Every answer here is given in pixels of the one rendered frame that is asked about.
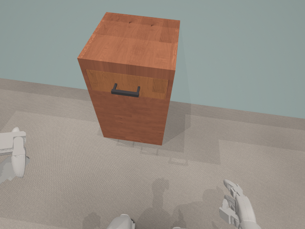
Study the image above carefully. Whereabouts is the left robot thigh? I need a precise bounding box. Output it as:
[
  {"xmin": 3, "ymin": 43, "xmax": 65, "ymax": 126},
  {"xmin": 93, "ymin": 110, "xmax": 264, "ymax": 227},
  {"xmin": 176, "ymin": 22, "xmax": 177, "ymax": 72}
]
[{"xmin": 106, "ymin": 217, "xmax": 135, "ymax": 229}]

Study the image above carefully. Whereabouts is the drawer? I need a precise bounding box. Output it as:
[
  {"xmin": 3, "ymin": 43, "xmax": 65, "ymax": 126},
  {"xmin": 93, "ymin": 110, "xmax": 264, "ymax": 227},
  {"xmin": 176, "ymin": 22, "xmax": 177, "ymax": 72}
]
[{"xmin": 86, "ymin": 69, "xmax": 168, "ymax": 100}]

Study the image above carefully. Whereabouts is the cabinet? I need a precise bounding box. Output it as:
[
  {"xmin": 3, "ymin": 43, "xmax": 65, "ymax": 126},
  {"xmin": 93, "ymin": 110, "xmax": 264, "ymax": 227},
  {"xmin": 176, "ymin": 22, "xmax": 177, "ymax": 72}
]
[{"xmin": 77, "ymin": 12, "xmax": 180, "ymax": 146}]

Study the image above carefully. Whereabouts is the robot left hand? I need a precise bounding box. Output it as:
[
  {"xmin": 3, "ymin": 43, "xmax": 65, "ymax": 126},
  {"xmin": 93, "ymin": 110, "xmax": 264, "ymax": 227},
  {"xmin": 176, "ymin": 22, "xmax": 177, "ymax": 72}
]
[{"xmin": 0, "ymin": 127, "xmax": 30, "ymax": 184}]

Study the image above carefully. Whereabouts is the robot left shin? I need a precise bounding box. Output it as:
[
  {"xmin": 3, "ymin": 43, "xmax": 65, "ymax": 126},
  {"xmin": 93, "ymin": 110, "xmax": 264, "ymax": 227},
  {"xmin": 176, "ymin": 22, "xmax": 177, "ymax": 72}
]
[{"xmin": 120, "ymin": 214, "xmax": 131, "ymax": 220}]

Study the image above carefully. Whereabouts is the robot right hand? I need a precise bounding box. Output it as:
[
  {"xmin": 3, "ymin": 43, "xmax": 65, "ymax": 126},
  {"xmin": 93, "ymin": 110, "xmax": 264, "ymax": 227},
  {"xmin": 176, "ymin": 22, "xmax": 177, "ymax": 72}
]
[{"xmin": 219, "ymin": 179, "xmax": 256, "ymax": 228}]

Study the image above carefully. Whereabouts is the handle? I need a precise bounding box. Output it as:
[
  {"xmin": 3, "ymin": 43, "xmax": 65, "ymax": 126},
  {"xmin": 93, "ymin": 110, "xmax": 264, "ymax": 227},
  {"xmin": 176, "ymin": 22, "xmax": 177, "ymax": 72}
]
[{"xmin": 111, "ymin": 83, "xmax": 140, "ymax": 97}]

